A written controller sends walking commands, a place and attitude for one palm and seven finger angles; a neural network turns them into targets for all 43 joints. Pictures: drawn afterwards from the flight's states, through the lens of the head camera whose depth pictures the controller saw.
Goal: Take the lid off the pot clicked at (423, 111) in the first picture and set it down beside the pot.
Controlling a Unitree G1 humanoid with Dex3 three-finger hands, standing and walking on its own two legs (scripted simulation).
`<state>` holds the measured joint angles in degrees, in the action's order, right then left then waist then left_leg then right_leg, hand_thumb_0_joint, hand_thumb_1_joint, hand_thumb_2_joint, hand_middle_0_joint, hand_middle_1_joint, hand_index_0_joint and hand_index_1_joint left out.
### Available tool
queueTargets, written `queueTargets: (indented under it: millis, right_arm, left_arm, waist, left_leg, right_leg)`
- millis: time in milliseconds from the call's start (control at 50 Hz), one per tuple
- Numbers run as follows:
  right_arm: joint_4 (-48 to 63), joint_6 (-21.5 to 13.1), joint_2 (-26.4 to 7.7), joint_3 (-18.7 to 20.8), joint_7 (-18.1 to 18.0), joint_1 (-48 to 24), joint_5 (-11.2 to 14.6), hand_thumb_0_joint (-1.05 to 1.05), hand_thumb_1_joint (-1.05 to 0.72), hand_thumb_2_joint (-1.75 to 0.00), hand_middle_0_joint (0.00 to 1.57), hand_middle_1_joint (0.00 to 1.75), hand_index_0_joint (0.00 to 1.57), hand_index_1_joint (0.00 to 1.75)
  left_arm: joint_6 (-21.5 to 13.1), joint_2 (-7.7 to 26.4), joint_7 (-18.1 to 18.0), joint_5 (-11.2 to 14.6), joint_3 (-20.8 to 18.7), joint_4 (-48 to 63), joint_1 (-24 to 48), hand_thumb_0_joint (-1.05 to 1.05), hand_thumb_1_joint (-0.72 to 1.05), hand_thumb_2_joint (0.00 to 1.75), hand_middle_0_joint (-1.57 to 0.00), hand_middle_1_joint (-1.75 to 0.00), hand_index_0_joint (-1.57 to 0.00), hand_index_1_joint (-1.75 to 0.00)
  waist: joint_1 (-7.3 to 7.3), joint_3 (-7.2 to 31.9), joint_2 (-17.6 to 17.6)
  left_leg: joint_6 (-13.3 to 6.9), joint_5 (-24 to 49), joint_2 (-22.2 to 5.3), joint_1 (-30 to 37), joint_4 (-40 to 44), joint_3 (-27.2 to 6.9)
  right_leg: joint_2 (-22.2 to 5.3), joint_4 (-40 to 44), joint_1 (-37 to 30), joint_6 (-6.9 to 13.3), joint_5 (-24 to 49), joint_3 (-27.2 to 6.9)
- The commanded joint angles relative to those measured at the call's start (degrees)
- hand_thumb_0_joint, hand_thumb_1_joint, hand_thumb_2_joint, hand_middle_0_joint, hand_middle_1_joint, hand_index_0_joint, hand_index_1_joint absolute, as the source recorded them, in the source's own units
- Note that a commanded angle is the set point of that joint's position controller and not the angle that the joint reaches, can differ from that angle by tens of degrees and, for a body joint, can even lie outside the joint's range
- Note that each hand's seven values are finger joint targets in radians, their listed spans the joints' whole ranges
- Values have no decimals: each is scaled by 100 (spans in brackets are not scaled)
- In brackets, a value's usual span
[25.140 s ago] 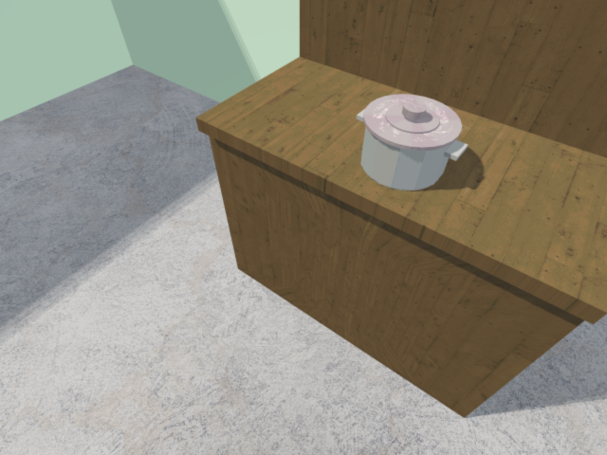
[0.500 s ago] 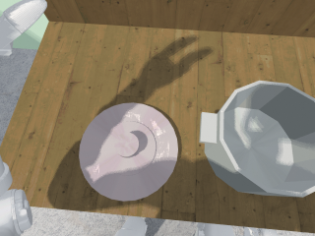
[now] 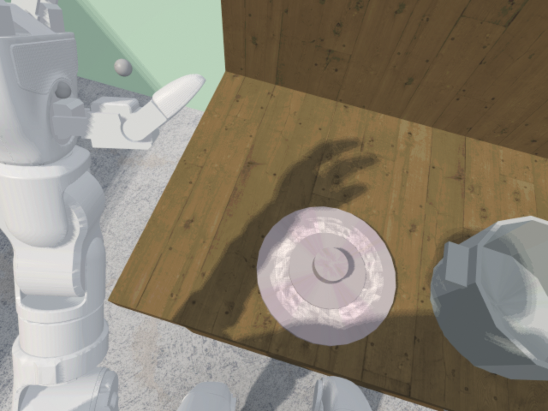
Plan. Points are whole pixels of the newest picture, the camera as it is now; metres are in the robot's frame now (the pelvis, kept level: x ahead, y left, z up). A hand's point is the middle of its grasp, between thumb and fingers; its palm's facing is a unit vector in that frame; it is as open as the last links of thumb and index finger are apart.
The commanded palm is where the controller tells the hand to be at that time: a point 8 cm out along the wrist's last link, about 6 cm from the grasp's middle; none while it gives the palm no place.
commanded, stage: stand still and regain balance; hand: left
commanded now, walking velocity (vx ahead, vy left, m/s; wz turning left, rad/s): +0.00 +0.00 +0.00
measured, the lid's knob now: (330, 265) +0.31 -0.01 +0.01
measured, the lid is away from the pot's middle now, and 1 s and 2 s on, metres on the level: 0.25 0.25 0.25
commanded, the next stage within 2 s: none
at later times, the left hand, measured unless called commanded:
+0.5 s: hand (111, 176) +0.23 +0.16 +0.30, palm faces +0.15 -0.91 -0.38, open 10.7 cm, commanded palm +0.20 +0.16 +0.22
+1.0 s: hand out of the picture -0.06 +0.30 +0.28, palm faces +0.21 -0.96 -0.20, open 10.8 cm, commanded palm -0.07 +0.33 +0.22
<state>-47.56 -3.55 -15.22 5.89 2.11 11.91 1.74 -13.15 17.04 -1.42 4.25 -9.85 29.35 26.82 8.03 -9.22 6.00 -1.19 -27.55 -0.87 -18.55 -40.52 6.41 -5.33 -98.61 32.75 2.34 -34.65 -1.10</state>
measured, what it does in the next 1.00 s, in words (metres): walks backwards: right foot, then left foot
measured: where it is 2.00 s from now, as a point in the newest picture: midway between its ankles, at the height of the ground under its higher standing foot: outside the picture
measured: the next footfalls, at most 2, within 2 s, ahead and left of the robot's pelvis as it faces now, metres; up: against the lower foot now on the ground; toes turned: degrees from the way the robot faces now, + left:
right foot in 0.24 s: -0.01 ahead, -0.08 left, +0.00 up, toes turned -29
left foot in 0.66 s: -0.02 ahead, +0.16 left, +0.00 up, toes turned -7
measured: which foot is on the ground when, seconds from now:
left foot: down 0.00-0.20, up 0.22-0.64, down 0.66-0.98, up 1.00-1.00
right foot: up 0.00-0.22, down 0.24-0.72, up 0.74-0.96, down 0.98-1.00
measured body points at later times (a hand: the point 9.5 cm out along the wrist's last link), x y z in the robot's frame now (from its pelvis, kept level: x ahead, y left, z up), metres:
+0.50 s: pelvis -0.10 +0.03 +0.03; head -0.04 -0.04 +0.47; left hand +0.22 +0.21 +0.31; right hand -0.02 -0.27 -0.10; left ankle -0.08 +0.19 -0.51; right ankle -0.05 -0.06 -0.71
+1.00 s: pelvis -0.33 +0.13 -0.01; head -0.37 +0.14 +0.44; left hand -0.07 +0.35 +0.29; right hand -0.14 -0.06 -0.09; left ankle -0.08 +0.19 -0.69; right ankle -0.33 +0.03 -0.72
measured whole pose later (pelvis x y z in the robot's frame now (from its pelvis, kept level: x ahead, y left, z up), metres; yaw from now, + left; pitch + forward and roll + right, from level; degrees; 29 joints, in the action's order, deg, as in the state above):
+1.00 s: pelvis -0.33 +0.13 -0.01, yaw +5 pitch -6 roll -6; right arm -37.4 -4.1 -10.9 -1.9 0.9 12.0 -0.4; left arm -6.4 16.1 -2.0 1.5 -1.7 11.4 19.7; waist 4.4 -0.1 -4.8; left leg -0.1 -10.5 1.3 -35.0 -36.0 0.5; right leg 5.5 -39.5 11.4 4.4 -26.5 7.7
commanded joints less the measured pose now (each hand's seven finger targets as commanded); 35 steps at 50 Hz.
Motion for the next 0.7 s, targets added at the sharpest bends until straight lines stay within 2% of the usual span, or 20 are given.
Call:
queueTargets:
  millis: [0, 40, 80, 100, 120, 140, 160, 180, 200, 220, 240, 280, 300, 360, 400, 480, 540, 620, 660, 680]
  right_arm:
    - [1494, -1290, -296, -125, 133, -207, -13, 0, -90, -90, 20, 30, 20, 30]
    - [1710, -1139, -433, -45, 58, -270, -67, 0, -90, -90, 20, 30, 20, 30]
    - [1945, -956, -148, -179, 83, -14, -76, 0, -90, -90, 20, 30, 20, 30]
    - [2131, -832, -99, -252, 168, -221, -64, 0, -90, -90, 20, 30, 20, 30]
    - [2328, -628, 65, -356, 229, -500, -21, 0, -90, -90, 20, 30, 20, 30]
    - [2312, -473, 148, -506, 278, -320, -4, 0, -90, -90, 20, 30, 20, 30]
    - [2416, -421, -58, -455, 238, 215, -37, 0, -90, -90, 20, 30, 20, 30]
    - [2439, -440, -54, -517, 309, 44, -73, 0, -90, -90, 20, 30, 20, 30]
    - [2681, -395, -273, -479, 285, -143, -159, 0, -90, -90, 20, 30, 20, 30]
    - [2556, -319, -415, -472, 338, -36, -345, 0, -90, -90, 20, 30, 20, 30]
    - [2566, -298, -724, -343, 288, 4, -238, 0, -90, -90, 20, 30, 20, 30]
    - [2455, -703, -1155, -152, 225, -216, -72, 0, -90, -90, 20, 30, 20, 30]
    - [2388, -605, -1085, -149, 278, -320, -84, 0, -90, -90, 20, 30, 20, 30]
    - [2500, -267, -787, -283, 311, -436, -82, 0, -90, -90, 20, 30, 20, 30]
    - [2577, -395, -740, -410, 315, -573, -124, 0, -90, -90, 20, 30, 20, 30]
    - [2194, -918, -601, -376, 64, -432, 51, 0, -90, -90, 20, 30, 20, 30]
    - [1864, -976, -567, -207, -273, -630, 32, 0, -90, -90, 20, 30, 20, 30]
    - [1644, -581, -767, -292, -391, -594, -212, 0, -90, -90, 20, 30, 20, 30]
    - [1672, -364, -833, -261, -332, -579, -229, 0, -90, -90, 20, 30, 20, 30]
    - [1706, -308, -785, -327, -377, -762, -218, 0, -90, -90, 20, 30, 20, 30]
  left_arm:
    - [-1061, 704, -110, -77, 176, 1647, 2345, 0, 7, 68, -34, -80, -34, -80]
    - [-1177, 1453, -316, -168, -700, 2003, 2074, 0, 7, 68, -34, -80, -34, -80]
    - [-1155, 1890, -383, -134, -1333, 2446, 1364, 0, 7, 68, -34, -80, -34, -80]
    - [-1124, 2255, -387, -84, -1779, 2451, 1026, 0, 7, 68, -34, -80, -34, -80]
    - [-1002, 2266, -295, -110, -1846, 2035, 593, 0, 7, 68, -34, -80, -34, -80]
    - [-833, 2441, -222, -24, -2195, 1559, 46, 0, 7, 68, -34, -80, -34, -80]
    - [-808, 2824, -38, 24, -2251, 1446, 287, 0, 7, 68, -34, -80, -34, -80]
    - [-627, 2903, -40, 242, -2362, 1198, 314, 0, 7, 68, -34, -80, -34, -80]
    - [-392, 3220, 13, 181, -2649, 385, -56, 0, 7, 68, -34, -80, -34, -80]
    - [-130, 3365, 4, 121, -2733, 30, -124, 0, 7, 68, -34, -80, -34, -80]
    - [372, 2349, 63, 281, -2072, -1736, -1367, 0, 7, 68, -34, -80, -34, -80]
    - [149, 2783, -3, 807, -2698, -742, -1082, 0, 7, 68, -34, -80, -34, -80]
    - [128, 2590, -48, 912, -2839, -916, -1464, 0, 7, 68, -34, -80, -34, -80]
    - [-65, 2722, -88, 672, -3101, 27, -1833, 0, 7, 68, -34, -80, -34, -80]
    - [-250, 1601, -105, 572, -1848, 1293, -1399, 0, 7, 68, -34, -80, -34, -80]
    - [-124, 262, -345, 222, 187, 1580, 138, 0, 7, 68, -34, -80, -34, -80]
    - [128, 297, -531, -130, 656, 749, 1389, 0, 7, 68, -34, -80, -34, -80]
    - [448, -25, -626, -241, 979, -1229, 1777, 0, 7, 68, -34, -80, -34, -80]
    - [547, 70, -545, -241, 764, -1900, 1927, 0, 7, 68, -34, -80, -34, -80]
    - [524, 33, -537, -148, 663, -2349, 1649, 0, 7, 68, -34, -80, -34, -80]
  waist:
    - [-1578, 2820, -2768]
    - [-1352, 3851, -2090]
    - [-1197, 4354, -1791]
    - [-961, 4704, -1846]
    - [-661, 4768, -1702]
    - [-462, 5024, -1113]
    - [-740, 4841, 71]
    - [-837, 4827, 1515]
    - [-627, 4703, 1542]
    - [-389, 3620, 830]
    - [-528, 2520, 375]
    - [-436, 2457, 1425]
    - [-406, 2924, 1294]
    - [-548, 3626, 82]
    - [-774, 3544, 187]
    - [-948, 2912, 299]
    - [-750, 2097, 949]
    - [-645, 1438, -894]
    - [-723, 1338, -793]
    - [-773, 1421, -2356]
  left_leg:
    - [-837, 9616, -1420, 7286, 358, -2695]
    - [-1338, 8889, -1836, 7209, 183, -3036]
    - [-1107, 9193, -1632, 7126, -311, -3221]
    - [-820, 9421, -1450, 6119, -672, -3072]
    - [-420, 9099, -1140, 3761, -1074, -2652]
    - [-140, 8692, -784, 1786, -1846, -1779]
    - [-104, 4341, -163, -221, -2681, -1627]
    - [-152, 1797, 310, -2121, -5090, -1173]
    - [-171, 855, 770, -4599, -8463, -1127]
    - [-179, -157, 821, -6576, -11150, -944]
    - [-170, -105, 550, -7521, -11761, -1247]
    - [-40, 763, 592, -7617, -9757, -1530]
    - [-5, 805, 478, -7498, -9102, -1503]
    - [-127, 1382, 222, -5319, -7201, -1036]
    - [-119, 1791, 53, -4559, -5829, -889]
    - [-70, 2497, -147, -1341, -2472, -699]
    - [-160, 2290, 34, 980, -251, -105]
    - [-221, 1538, 184, 1167, 1194, -260]
    - [-399, 1476, -28, 1062, 2180, -763]
    - [-768, 815, -564, 702, 2535, -1669]
  right_leg:
    - [1034, -3478, 6897, 213, -1561, 637]
    - [763, -2816, 6832, 307, -1895, 174]
    - [628, -1511, 6549, 407, -247, -26]
    - [434, -157, 5566, 522, -759, -213]
    - [70, 3000, 2852, 723, -1272, -564]
    - [129, 6991, -696, 601, 1025, -576]
    - [-29, 8345, -5074, 354, 6383, -130]
    - [-762, 7557, -7085, 656, 7716, 75]
    - [-1703, 7068, -8223, 1158, 9550, -267]
    - [-2266, 6995, -8244, 1457, 9672, -721]
    - [-2320, 7088, -7372, 1530, 8291, -918]
    - [-1634, 6372, -7638, 995, 8602, -440]
    - [-1607, 6092, -8011, 953, 8933, -322]
    - [-1442, 6704, -6771, 701, 7631, 221]
    - [-1340, 7016, -6435, 489, 7156, 477]
    - [-1298, 8125, -3467, 192, 5260, 800]
    - [-1229, 9107, -1120, 264, 984, 508]
    - [-943, 8743, -827, 294, -462, 626]
    - [-614, 7661, -1054, 31, 162, 663]
    - [22, 6322, -847, -155, 491, 823]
